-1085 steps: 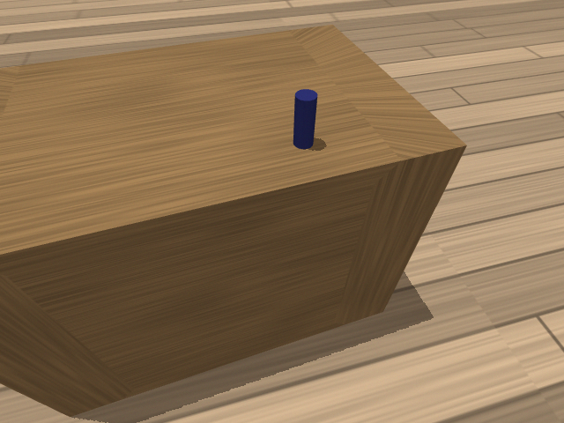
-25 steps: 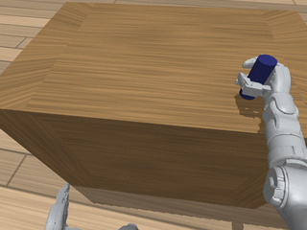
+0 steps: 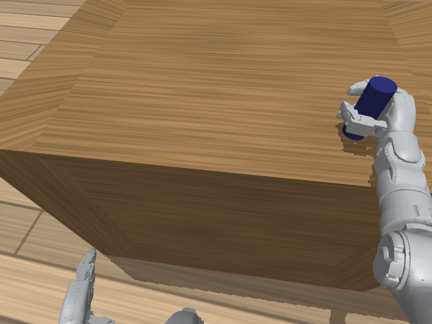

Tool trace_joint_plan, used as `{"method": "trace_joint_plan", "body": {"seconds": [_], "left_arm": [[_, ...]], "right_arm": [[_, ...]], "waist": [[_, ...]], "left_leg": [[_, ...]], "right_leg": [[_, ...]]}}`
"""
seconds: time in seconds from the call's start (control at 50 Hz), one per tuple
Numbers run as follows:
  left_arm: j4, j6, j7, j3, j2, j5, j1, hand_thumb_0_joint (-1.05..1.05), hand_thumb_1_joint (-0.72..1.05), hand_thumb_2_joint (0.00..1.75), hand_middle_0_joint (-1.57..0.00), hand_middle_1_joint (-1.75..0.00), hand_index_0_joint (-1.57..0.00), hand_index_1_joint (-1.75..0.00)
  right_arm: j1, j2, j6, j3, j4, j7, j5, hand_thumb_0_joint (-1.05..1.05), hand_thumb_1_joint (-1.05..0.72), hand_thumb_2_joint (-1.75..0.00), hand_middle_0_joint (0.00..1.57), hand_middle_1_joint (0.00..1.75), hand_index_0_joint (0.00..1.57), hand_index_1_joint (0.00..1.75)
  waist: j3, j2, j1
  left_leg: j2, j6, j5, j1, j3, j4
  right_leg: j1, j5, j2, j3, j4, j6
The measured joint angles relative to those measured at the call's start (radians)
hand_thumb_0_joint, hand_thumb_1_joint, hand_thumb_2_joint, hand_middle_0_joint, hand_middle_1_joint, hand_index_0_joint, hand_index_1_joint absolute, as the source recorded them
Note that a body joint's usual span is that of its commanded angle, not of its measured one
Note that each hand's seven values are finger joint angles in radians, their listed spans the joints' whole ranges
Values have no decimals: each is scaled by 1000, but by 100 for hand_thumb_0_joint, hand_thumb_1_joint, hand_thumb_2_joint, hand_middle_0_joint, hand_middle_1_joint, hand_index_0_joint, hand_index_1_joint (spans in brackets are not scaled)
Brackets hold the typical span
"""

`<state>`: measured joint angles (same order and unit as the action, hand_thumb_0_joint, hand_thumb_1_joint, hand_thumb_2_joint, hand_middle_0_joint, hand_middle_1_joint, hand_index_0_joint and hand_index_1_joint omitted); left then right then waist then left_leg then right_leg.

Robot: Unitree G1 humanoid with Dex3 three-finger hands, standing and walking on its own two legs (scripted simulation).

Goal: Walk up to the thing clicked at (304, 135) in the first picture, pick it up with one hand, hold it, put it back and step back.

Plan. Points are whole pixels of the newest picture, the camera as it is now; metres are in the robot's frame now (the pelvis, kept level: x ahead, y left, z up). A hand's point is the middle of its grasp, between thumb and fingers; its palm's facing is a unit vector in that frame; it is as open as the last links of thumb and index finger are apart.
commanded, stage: lower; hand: right
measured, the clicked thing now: (366, 110) +0.48 -0.22 +0.12
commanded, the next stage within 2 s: loosen in 0.08 s
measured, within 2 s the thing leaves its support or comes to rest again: neither
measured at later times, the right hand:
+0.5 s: hand (357, 116) +0.47 -0.20 +0.11, palm faces +0.15 +0.99 +0.02, open 6.5 cm
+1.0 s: hand (360, 112) +0.48 -0.20 +0.12, palm faces +0.16 +0.99 +0.01, open 15.3 cm
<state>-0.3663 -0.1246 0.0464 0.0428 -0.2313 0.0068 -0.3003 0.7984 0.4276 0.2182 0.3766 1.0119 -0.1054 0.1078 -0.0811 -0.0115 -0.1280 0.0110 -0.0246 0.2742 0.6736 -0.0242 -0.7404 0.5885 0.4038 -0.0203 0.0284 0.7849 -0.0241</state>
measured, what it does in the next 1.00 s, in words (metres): stands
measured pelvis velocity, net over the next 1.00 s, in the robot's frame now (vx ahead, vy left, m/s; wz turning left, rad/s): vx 0.00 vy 0.00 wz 0.00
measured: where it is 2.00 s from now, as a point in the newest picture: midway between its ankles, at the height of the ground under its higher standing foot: outside the picture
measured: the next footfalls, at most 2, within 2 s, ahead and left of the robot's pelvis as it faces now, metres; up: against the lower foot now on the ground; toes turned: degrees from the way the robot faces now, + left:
none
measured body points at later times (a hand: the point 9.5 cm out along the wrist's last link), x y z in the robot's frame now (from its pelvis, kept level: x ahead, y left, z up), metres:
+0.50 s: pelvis +0.00 +0.00 +0.00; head +0.07 -0.01 +0.44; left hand +0.15 +0.27 -0.05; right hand +0.46 -0.26 +0.11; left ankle +0.05 +0.14 -0.71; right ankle -0.01 -0.13 -0.71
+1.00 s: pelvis +0.00 +0.00 +0.00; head +0.06 -0.01 +0.44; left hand +0.14 +0.27 -0.05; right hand +0.46 -0.26 +0.12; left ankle +0.05 +0.14 -0.71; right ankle -0.01 -0.13 -0.71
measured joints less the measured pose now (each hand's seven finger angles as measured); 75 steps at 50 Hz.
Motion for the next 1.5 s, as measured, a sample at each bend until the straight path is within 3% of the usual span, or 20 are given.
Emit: {"method": "trace_joint_plan", "body": {"seconds": [0.3,0.46,0.58,0.82,0.98,1.06,1.2,1.3,1.34,1.4,1.5], "left_arm": [[34,16,-3,-1,3,-2,-20,-1,-53,5,-6,-5,-6,-5],[39,21,-6,1,1,2,-27,-1,-51,4,-6,-5,-7,-5],[46,24,-5,0,1,3,-25,-1,-52,4,-6,-5,-6,-5],[56,29,-3,-2,-1,-1,-34,-1,-52,5,-6,-5,-6,-5],[78,34,-2,-6,-1,-2,-35,-1,-51,4,-6,-5,-6,-5],[99,38,7,-2,-13,5,-50,-1,-51,3,-6,-5,-6,-5],[-10,38,17,-7,-16,16,-42,0,-50,3,-5,-5,-6,-4],[-72,41,23,-25,-17,28,-7,-1,-50,2,-5,-5,-6,-4],[-50,39,20,-28,-16,28,-5,-1,-51,3,-5,-5,-6,-4],[-15,25,6,-25,-15,31,-11,-1,-51,3,-6,-4,-6,-4],[3,31,-27,-12,-27,33,-52,0,-51,4,-5,-4,-5,-4]], "right_arm": [[-38,-16,15,7,-34,-3,7,1,-16,-108,99,113,101,109],[-39,-17,5,8,-41,-13,5,1,-14,-79,105,94,103,94],[-32,-15,0,11,-39,-13,3,1,-2,-56,101,77,99,77],[-23,-11,-1,18,-32,-5,0,0,28,-24,69,43,67,43],[-27,-3,-11,23,-50,-6,-4,-1,38,-16,40,26,39,26],[-33,9,-42,44,-103,2,-5,-1,41,-13,28,18,26,19],[47,96,-126,58,-109,-4,-7,-1,48,-7,14,9,13,10],[127,190,-211,52,-27,-91,3,-1,52,-5,9,7,8,7],[145,221,-219,29,-8,-94,-46,-1,53,-5,8,6,7,6],[163,265,-199,12,42,-69,-86,-1,55,-5,8,6,7,6],[113,338,-202,51,43,-24,-134,-1,58,-4,7,6,7,6]], "waist": [[-19,5,8],[-19,-1,9],[-9,0,7],[-16,0,2],[-13,2,0],[-16,6,2],[-33,25,29],[-33,51,45],[-31,50,55],[-22,43,60],[-2,24,68]], "left_leg": [[0,1,20,22,0,-28],[2,3,27,23,4,-40],[2,2,26,29,4,-45],[0,1,24,37,-1,-49],[-2,2,20,33,-1,-45],[-4,3,18,0,0,-26],[-5,6,11,-72,8,21],[3,3,1,-106,10,51],[6,2,-3,-119,6,61],[10,2,-8,-137,5,78],[10,4,-22,-143,5,104]], "right_leg": [[19,18,1,1,23,-1],[19,21,2,5,30,-3],[26,21,2,4,37,-2],[34,22,1,0,44,-2],[30,20,-1,-1,41,-3],[-4,16,-3,-1,20,-4],[-73,6,-6,6,-28,-6],[-108,-11,1,8,-65,-2],[-126,-19,3,3,-84,-1],[-147,-31,7,3,-111,0],[-157,-49,7,2,-144,-2]]}}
